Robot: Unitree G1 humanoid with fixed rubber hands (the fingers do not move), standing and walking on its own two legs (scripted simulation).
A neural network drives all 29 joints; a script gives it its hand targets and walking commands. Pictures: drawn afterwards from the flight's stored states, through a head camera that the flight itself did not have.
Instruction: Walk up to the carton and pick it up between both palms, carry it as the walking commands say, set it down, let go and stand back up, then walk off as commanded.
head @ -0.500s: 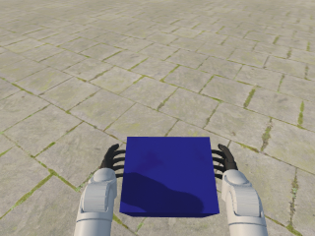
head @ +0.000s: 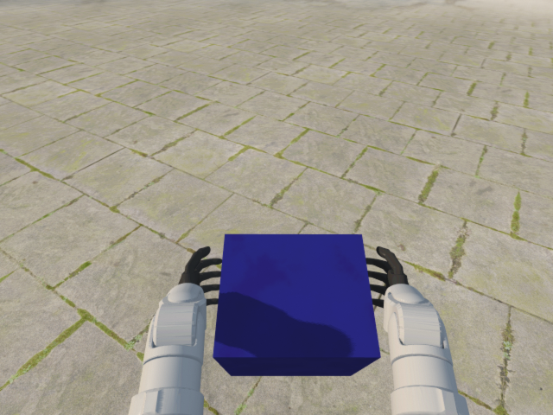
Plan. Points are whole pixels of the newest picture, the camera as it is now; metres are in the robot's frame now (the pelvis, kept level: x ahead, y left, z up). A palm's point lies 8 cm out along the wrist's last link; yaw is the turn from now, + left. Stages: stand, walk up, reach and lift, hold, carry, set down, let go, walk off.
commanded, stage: hold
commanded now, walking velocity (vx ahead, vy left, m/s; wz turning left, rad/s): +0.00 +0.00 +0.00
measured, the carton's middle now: (292, 309) +0.32 +0.00 -0.03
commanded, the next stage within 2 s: set down in 0.44 s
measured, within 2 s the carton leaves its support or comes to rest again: neither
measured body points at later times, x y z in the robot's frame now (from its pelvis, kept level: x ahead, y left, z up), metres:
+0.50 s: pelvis +0.01 +0.00 +0.00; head -0.04 +0.01 +0.45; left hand +0.30 +0.16 +0.04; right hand +0.31 -0.15 +0.04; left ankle +0.04 +0.13 -0.75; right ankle +0.01 -0.12 -0.75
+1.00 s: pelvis +0.00 +0.00 -0.01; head +0.03 +0.00 +0.44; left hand +0.31 +0.17 -0.02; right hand +0.33 -0.14 -0.02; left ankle +0.04 +0.13 -0.75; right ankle +0.01 -0.12 -0.75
